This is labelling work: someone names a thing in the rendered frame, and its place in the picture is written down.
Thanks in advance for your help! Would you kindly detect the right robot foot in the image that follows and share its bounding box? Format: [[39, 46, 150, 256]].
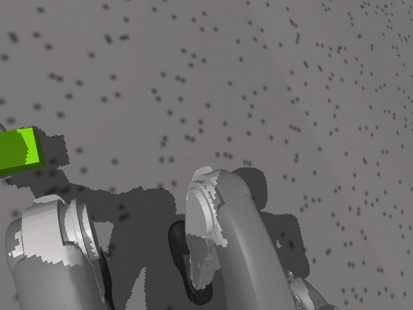
[[168, 220, 213, 305]]

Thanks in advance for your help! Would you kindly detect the right robot hand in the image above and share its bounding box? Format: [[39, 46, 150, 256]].
[[283, 268, 328, 310]]

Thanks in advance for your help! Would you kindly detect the carton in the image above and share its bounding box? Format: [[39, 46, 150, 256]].
[[0, 127, 46, 176]]

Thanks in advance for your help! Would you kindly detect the left robot foot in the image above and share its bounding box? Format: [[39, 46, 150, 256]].
[[98, 251, 115, 310]]

